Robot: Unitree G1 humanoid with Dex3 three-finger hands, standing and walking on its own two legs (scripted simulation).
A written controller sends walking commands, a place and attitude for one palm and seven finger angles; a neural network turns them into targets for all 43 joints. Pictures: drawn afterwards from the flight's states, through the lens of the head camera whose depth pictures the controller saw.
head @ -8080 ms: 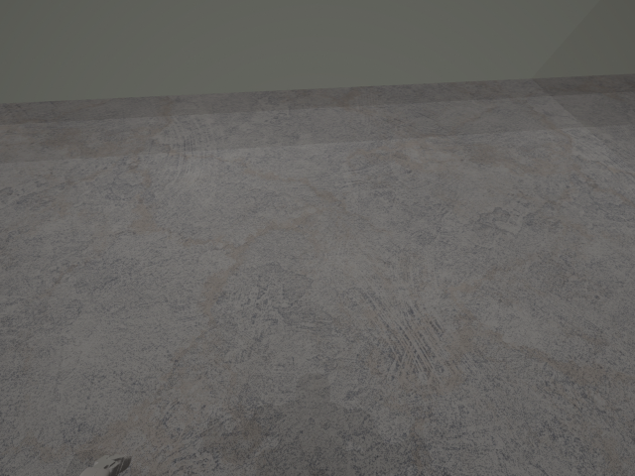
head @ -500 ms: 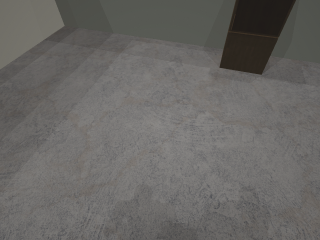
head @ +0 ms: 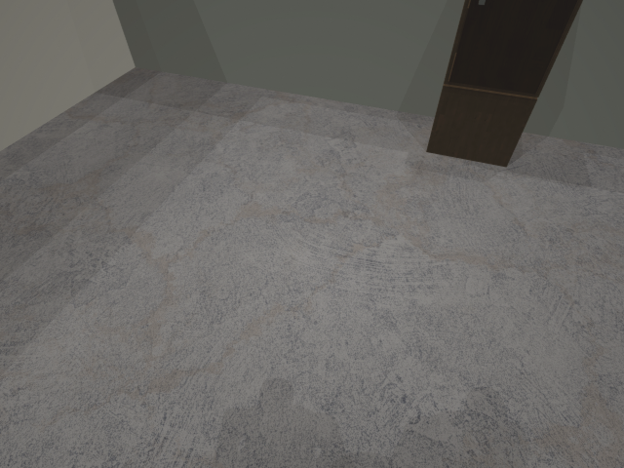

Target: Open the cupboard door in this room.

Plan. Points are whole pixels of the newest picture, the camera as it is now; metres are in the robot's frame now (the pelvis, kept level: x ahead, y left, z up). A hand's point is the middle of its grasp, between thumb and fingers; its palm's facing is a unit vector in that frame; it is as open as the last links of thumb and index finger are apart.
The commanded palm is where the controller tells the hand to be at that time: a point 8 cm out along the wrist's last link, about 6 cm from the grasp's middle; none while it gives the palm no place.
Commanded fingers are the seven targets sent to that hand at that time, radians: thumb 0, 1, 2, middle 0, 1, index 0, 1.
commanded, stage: stand and wait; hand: left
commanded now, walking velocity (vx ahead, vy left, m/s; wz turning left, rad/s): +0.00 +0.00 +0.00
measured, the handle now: out of the picture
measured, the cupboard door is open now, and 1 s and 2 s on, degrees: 0 0 0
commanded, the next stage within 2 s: turn or walk to find it in 0.54 s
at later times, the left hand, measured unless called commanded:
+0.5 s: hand out of the picture -0.04 +0.18 -0.18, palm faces +0.02 -0.98 -0.17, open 7.4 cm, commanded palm none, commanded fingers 0.00 0.90 0.90 -0.20 -0.30 -0.20 -0.30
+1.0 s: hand out of the picture -0.03 +0.21 -0.18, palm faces +0.10 -0.98 -0.20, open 7.4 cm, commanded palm none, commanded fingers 0.00 0.90 0.90 -0.20 -0.30 -0.20 -0.30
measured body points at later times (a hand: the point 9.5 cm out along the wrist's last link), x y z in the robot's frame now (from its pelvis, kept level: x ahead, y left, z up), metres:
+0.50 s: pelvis -0.02 +0.02 +0.00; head -0.02 +0.01 +0.45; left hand -0.04 +0.23 -0.16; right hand -0.06 -0.20 -0.16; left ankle +0.00 +0.14 -0.74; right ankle -0.01 -0.09 -0.74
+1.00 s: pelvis -0.03 +0.04 -0.01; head -0.01 +0.04 +0.44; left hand -0.04 +0.27 -0.17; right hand +0.00 -0.19 -0.16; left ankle +0.00 +0.14 -0.74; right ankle -0.01 -0.09 -0.74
